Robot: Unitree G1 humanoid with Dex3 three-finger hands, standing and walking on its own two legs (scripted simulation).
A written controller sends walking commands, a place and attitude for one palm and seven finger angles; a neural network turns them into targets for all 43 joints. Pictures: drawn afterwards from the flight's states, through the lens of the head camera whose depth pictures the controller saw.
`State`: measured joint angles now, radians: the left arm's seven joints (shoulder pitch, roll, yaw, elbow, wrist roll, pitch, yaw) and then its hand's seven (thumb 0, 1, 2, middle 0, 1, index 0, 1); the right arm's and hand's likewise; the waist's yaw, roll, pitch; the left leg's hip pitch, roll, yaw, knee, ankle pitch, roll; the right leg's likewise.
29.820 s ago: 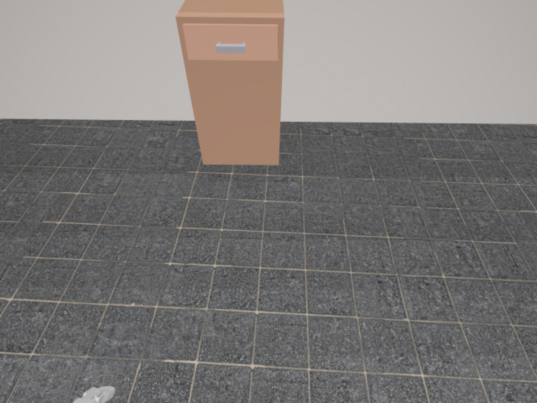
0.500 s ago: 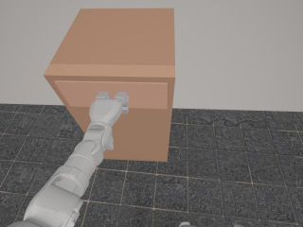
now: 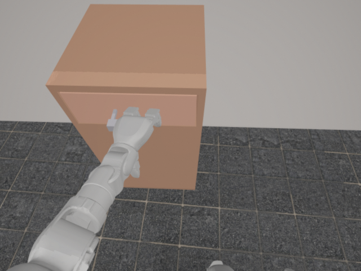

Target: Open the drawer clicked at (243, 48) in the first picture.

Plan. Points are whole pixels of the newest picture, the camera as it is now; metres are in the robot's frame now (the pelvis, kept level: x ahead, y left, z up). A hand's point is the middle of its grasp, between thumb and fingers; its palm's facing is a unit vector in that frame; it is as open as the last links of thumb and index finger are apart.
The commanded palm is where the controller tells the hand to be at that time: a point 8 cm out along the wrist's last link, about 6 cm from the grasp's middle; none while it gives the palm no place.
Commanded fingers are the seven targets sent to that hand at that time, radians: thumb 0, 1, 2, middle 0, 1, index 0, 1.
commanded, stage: re-aim the fingers above the handle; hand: left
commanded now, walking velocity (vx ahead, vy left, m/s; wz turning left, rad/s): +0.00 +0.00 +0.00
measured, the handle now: (130, 119) +0.53 +0.16 -0.05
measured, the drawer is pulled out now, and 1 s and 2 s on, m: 0.00 0.00 0.00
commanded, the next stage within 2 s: lower the fingers behind the handle in 1.14 s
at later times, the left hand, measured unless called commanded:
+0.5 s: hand (151, 139) +0.43 +0.08 +0.00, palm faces -0.08 -0.15 -0.99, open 13.8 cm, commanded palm +0.43 +0.15 +0.06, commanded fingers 0.00 -0.50 0.30 -0.30 -1.20 -0.30 -1.20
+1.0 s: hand (157, 135) +0.43 +0.06 +0.02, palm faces +0.02 -0.17 -0.98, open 13.8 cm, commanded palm +0.42 +0.15 +0.06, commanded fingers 0.00 -0.50 0.30 -0.30 -1.20 -0.30 -1.20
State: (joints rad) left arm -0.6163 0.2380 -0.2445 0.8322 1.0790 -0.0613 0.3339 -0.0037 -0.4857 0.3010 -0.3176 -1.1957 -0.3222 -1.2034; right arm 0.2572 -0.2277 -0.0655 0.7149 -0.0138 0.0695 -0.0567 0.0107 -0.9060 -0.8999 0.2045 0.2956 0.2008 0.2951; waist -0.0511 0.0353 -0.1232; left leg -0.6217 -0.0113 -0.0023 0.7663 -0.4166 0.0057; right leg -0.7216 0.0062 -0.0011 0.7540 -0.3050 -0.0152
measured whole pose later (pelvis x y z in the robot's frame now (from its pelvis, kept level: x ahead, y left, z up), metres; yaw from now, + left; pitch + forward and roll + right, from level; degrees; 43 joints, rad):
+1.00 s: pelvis +0.00 +0.00 -0.01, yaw +0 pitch +16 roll +1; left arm -0.61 0.21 -0.25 0.70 1.11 -0.14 0.37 0.00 -0.48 0.30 -0.32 -1.20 -0.33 -1.20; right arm 0.19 -0.23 -0.05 0.68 -0.03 0.07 -0.07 0.01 -0.91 -0.90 0.20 0.30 0.20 0.30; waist -0.07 0.02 -0.13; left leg -0.66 -0.02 0.00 0.83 -0.45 0.01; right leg -0.77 0.00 0.00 0.83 -0.34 -0.01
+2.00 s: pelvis -0.01 -0.01 -0.03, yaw +0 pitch +22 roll +0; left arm -0.69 0.29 -0.14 0.93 1.14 -0.10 0.44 0.00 -0.49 0.30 -0.33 -1.25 -0.29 -1.20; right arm 0.26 -0.24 -0.07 0.71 -0.04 0.05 -0.03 0.01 -0.91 -0.90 0.20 0.30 0.20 0.30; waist -0.07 0.03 -0.20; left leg -0.86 -0.01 -0.01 0.98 -0.50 0.00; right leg -0.97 0.01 -0.01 0.96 -0.38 -0.02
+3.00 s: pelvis -0.02 +0.00 -0.04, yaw -1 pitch +24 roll +1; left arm -0.83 0.32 -0.16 1.05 1.08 0.11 0.41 0.00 -0.49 0.30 -0.21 -1.21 -0.25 -1.20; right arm 0.26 -0.23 -0.03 0.69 -0.01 0.05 -0.02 0.01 -0.91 -0.90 0.20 0.30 0.20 0.30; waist -0.10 0.05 -0.18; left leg -0.96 -0.01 0.02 1.04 -0.50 0.00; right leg -1.07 0.01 0.02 1.01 -0.37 -0.02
